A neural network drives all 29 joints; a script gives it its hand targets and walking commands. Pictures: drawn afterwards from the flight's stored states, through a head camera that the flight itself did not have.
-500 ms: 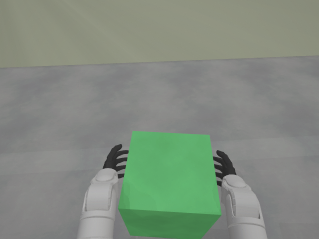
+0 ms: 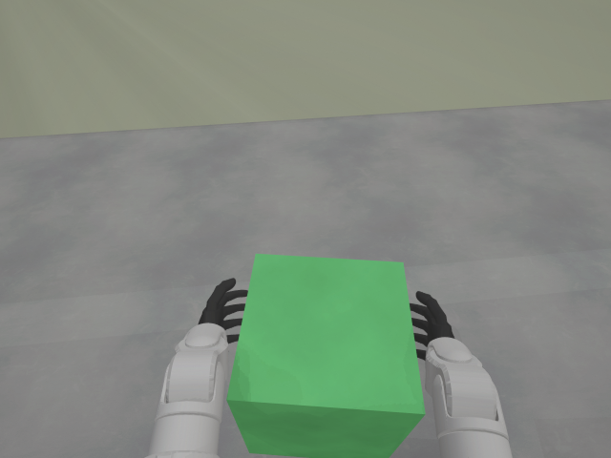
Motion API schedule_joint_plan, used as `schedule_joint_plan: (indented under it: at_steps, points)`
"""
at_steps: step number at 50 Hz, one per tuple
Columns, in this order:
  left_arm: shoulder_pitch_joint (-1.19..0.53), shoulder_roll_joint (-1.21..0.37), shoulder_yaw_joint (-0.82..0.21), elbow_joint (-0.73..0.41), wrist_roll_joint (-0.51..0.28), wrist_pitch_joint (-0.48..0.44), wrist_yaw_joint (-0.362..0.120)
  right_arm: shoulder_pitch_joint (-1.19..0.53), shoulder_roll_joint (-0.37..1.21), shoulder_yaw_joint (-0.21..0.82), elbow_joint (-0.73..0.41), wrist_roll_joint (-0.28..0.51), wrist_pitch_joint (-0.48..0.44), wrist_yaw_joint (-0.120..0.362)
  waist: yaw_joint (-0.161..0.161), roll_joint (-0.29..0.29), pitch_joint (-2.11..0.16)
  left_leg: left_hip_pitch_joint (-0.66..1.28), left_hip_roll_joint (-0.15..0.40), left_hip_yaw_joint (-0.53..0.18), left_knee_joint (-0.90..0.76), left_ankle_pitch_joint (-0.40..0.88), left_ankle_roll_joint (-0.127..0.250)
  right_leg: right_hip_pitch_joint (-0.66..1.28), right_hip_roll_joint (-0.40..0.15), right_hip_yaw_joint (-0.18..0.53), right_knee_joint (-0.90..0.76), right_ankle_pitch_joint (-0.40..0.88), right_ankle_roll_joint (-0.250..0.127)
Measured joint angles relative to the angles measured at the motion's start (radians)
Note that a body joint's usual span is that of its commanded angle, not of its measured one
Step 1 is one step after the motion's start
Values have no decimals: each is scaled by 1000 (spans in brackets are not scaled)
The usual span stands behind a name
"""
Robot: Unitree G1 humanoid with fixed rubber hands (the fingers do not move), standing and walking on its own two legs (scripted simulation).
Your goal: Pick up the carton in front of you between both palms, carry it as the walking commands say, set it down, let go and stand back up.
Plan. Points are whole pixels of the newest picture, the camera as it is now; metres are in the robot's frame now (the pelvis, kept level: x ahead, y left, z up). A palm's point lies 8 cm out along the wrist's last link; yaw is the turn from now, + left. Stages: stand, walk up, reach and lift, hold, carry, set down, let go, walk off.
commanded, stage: hold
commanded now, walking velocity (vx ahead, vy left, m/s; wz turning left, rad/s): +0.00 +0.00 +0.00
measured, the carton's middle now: (322, 362) +0.29 +0.00 -0.04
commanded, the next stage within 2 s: set down in 0.04 s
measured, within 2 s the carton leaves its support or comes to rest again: neither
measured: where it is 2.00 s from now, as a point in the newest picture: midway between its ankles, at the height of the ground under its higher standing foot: outside the picture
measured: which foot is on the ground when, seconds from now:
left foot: down 0.00-1.00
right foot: down 0.00-1.00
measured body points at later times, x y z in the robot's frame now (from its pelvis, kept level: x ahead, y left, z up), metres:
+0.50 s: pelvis -0.05 +0.01 -0.03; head +0.03 -0.01 +0.41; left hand +0.34 +0.15 -0.03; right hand +0.33 -0.15 -0.05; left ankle +0.01 +0.13 -0.74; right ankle +0.03 -0.11 -0.74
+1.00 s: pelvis -0.05 +0.00 -0.16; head +0.19 -0.02 +0.23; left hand +0.39 +0.14 -0.23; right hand +0.39 -0.16 -0.25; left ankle +0.01 +0.13 -0.74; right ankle +0.03 -0.11 -0.74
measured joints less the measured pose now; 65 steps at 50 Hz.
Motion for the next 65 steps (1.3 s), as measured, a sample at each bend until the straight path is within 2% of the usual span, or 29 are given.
schedule_joint_plan:
  at_steps: [4, 8, 17, 21, 24, 29, 33, 38, 41, 45, 54, 65]
  points:
    - [-31, -7, 25, 43, 14, 0, -6, -24, 4, -23, 33, -12, 3, 5, -5, -2, 3, 12, -7, -3, 4, 6, 6, 11, -1, 11, 5, 6, 4]
    - [-112, -30, 108, 138, 54, -16, -14, -110, 24, -108, 139, -54, -19, 28, -4, -4, 14, -3, -18, -14, 47, -7, 13, -3, 3, 30, 44, -2, 6]
    - [-386, -61, 361, 385, 198, -133, -22, -404, 19, -361, 433, -201, -152, 89, -14, 3, 84, -120, -60, -63, 205, -53, 21, -116, 33, 91, 200, -51, 4]
    - [-455, -60, 423, 435, 233, -199, -23, -483, 8, -413, 497, -254, -218, 102, -14, 12, 96, -244, -67, -64, 279, -67, 17, -241, 41, 102, 273, -65, 11]
    - [-479, -59, 439, 449, 241, -264, -24, -506, 0, -420, 514, -265, -283, 102, -9, 10, 97, -368, -71, -60, 333, -76, 14, -369, 45, 109, 332, -74, 14]
    - [-477, -60, 412, 428, 210, -395, -11, -512, -25, -376, 515, -221, -417, 88, -3, 2, 93, -626, -78, -56, 443, -94, 7, -631, 50, 113, 449, -94, 15]
    - [-469, -45, 361, 387, 129, -479, 5, -508, -43, -322, 479, -141, -502, 64, -4, 1, 85, -849, -84, -58, 551, -118, -1, -854, 56, 110, 558, -118, 16]
    - [-430, -24, 264, 310, -6, -540, 43, -481, -76, -227, 402, 1, -551, 32, -1, -1, 9, -1107, -92, -62, 681, -157, -10, -1114, 66, 110, 688, -154, 16]
    - [-418, -12, 231, 281, -59, -542, 58, -479, -91, -193, 384, 45, -554, 21, 0, -4, -67, -1229, -98, -65, 756, -187, -16, -1238, 73, 111, 764, -182, 16]
    - [-454, -2, 251, 316, -69, -523, 59, -511, -92, -212, 413, 52, -533, 16, 2, -2, -148, -1341, -101, -70, 836, -220, -23, -1349, 82, 106, 840, -213, 16]
    - [-545, 7, 315, 416, -10, -500, 54, -588, -110, -254, 508, -1, -511, 18, 8, -2, -253, -1544, -115, -68, 978, -266, -26, -1554, 91, 108, 983, -257, 20]
    - [-665, 49, 298, 446, -60, -508, 95, -731, -185, -218, 573, 49, -520, 2, 1, -2, -225, -1798, -142, -62, 1208, -310, -40, -1808, 102, 109, 1213, -300, 33]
